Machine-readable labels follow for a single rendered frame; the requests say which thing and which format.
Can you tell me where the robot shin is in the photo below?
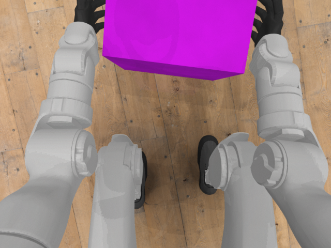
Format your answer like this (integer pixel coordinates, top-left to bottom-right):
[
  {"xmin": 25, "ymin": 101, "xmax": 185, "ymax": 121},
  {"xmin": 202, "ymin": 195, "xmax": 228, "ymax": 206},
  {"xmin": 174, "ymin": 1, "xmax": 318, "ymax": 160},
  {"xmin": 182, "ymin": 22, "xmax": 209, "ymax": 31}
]
[
  {"xmin": 205, "ymin": 132, "xmax": 257, "ymax": 189},
  {"xmin": 95, "ymin": 134, "xmax": 141, "ymax": 199}
]

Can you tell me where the robot left hand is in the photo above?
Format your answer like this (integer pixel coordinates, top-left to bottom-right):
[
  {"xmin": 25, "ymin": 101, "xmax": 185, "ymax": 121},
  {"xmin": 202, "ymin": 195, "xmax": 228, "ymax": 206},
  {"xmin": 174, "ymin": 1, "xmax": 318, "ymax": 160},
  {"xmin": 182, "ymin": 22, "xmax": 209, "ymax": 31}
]
[{"xmin": 74, "ymin": 0, "xmax": 106, "ymax": 34}]

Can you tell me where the robot left forearm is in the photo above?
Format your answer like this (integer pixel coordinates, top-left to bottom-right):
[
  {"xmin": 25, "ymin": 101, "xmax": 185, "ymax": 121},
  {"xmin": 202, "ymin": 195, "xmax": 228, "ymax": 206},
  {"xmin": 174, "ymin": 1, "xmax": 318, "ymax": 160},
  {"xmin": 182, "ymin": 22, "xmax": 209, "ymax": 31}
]
[{"xmin": 25, "ymin": 22, "xmax": 100, "ymax": 172}]

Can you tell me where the right robot upper arm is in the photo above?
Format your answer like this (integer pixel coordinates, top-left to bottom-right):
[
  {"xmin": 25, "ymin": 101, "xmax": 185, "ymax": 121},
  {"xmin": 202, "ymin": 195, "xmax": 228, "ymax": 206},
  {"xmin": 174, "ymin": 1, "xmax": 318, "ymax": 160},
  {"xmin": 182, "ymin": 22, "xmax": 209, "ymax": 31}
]
[{"xmin": 250, "ymin": 139, "xmax": 331, "ymax": 248}]

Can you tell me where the right robot shin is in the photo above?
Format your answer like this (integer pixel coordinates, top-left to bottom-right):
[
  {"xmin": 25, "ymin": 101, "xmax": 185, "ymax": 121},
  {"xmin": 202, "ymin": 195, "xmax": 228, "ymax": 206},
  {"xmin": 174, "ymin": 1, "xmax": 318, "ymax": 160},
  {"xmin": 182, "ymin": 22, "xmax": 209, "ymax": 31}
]
[{"xmin": 205, "ymin": 132, "xmax": 257, "ymax": 189}]

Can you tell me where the carton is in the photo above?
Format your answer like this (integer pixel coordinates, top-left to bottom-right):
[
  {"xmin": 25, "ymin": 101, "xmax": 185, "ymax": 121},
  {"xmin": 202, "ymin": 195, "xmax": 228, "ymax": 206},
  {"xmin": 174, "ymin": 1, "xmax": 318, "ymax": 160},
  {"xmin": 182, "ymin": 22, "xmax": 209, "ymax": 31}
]
[{"xmin": 102, "ymin": 0, "xmax": 257, "ymax": 81}]

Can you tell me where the left robot shin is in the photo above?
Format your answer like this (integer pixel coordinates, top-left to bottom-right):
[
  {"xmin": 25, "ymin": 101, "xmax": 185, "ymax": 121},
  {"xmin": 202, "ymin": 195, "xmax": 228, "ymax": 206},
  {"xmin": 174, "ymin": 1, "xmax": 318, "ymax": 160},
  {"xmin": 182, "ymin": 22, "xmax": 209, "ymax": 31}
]
[{"xmin": 95, "ymin": 134, "xmax": 141, "ymax": 199}]

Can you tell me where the robot right hand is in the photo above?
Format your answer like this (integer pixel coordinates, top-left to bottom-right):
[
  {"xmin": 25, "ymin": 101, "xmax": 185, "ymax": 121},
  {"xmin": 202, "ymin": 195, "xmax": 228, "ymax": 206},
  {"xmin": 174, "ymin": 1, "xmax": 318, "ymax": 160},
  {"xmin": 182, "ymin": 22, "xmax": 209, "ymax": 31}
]
[{"xmin": 251, "ymin": 0, "xmax": 284, "ymax": 47}]

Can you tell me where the left robot upper arm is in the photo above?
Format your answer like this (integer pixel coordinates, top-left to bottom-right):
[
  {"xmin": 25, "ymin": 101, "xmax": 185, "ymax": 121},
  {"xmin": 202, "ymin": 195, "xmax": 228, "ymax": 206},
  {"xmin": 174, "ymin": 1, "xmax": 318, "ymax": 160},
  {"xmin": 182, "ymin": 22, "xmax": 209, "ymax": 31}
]
[{"xmin": 0, "ymin": 129, "xmax": 98, "ymax": 248}]

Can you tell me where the robot right forearm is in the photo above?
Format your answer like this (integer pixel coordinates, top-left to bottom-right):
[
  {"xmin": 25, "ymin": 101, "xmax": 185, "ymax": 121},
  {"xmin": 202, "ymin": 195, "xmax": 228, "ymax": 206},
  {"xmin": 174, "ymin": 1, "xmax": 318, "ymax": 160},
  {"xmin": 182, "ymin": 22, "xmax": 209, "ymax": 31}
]
[{"xmin": 249, "ymin": 34, "xmax": 328, "ymax": 164}]

